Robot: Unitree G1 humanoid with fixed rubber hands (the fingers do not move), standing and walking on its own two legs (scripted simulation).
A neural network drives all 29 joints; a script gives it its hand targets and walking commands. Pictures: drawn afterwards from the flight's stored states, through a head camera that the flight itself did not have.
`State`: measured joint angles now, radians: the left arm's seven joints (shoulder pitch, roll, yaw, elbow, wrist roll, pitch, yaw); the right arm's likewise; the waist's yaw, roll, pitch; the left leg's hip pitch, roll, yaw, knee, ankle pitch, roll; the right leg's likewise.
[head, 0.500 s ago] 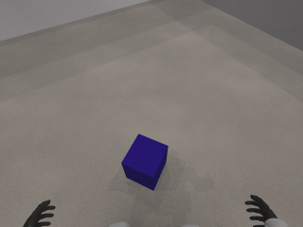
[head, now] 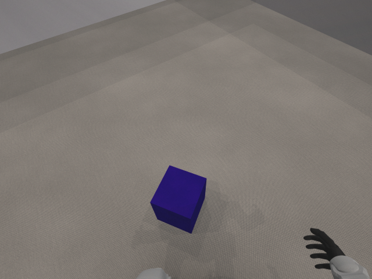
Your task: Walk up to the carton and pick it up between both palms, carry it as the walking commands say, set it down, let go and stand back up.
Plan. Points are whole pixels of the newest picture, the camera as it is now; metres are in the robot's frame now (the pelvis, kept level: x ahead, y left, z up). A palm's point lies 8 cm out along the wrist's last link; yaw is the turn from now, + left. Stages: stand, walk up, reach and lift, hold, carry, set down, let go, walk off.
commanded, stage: walk up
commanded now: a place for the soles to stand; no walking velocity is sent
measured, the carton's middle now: (180, 200) +0.52 +0.05 -0.65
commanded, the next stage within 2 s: none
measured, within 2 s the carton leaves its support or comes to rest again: neither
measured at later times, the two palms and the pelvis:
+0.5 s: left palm out of the picture +0.15 +0.50 -0.08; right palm out of the picture +0.10 -0.20 -0.16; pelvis +0.04 +0.14 -0.05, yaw -9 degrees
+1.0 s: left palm out of the picture +0.30 +0.57 -0.13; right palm out of the picture +0.10 -0.08 -0.15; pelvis +0.10 +0.27 -0.06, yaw -17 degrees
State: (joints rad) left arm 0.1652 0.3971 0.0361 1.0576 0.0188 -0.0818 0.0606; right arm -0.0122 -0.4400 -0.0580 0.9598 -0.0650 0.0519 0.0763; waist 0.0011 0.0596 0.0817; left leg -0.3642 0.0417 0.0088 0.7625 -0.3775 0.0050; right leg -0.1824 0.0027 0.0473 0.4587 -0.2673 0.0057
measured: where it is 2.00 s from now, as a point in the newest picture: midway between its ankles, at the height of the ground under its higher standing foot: outside the picture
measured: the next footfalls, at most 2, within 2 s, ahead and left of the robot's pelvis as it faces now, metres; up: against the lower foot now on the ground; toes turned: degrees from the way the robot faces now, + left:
left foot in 0.20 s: +0.13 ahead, +0.23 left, +0.00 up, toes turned -4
right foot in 0.42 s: +0.10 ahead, +0.02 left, +0.00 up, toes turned -14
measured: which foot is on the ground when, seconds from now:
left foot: up 0.00-0.18, down 0.20-0.44, up 0.46-0.70, down 0.72-1.00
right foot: down 0.00-0.22, up 0.24-0.40, down 0.42-0.74, up 0.76-0.90, down 0.92-1.00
